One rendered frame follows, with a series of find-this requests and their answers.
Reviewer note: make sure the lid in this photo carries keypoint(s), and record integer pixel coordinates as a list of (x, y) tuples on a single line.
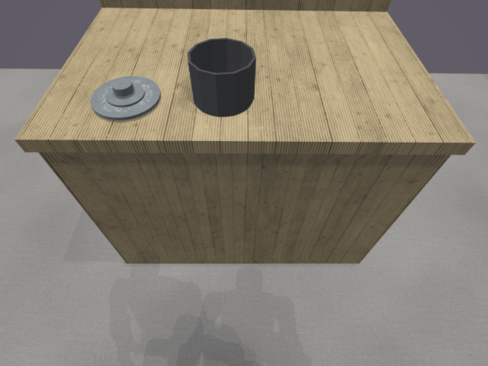
[(145, 97)]

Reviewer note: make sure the table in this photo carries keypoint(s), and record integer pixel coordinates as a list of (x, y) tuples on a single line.
[(345, 129)]

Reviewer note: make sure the pot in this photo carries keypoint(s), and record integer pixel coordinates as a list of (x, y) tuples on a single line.
[(222, 72)]

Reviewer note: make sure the knob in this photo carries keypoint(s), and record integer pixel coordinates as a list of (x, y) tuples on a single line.
[(122, 87)]

